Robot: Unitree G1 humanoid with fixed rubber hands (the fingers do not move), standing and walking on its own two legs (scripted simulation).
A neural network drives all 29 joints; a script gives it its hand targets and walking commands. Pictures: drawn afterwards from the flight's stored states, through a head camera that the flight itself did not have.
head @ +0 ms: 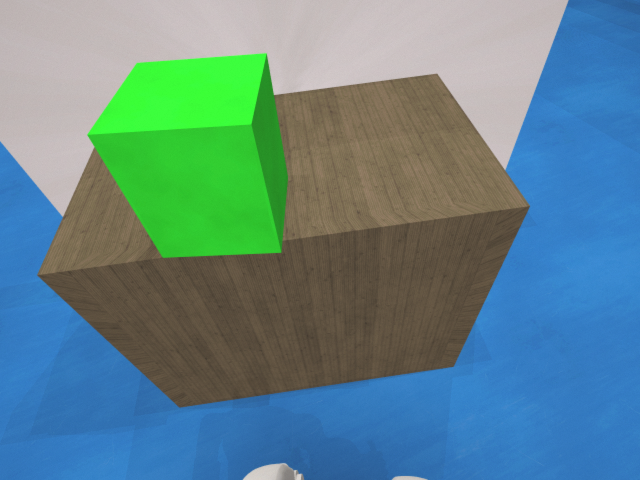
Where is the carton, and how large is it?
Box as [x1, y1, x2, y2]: [87, 53, 287, 257]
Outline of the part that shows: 266,53 136,63 87,134 163,257 263,253 281,251 287,174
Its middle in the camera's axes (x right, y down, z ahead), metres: -0.18 -0.14 +0.64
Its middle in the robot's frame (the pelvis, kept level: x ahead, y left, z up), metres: +0.58 +0.17 +0.09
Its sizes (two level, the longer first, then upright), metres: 0.210 0.200 0.250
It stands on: a pedestal, 0.71 m high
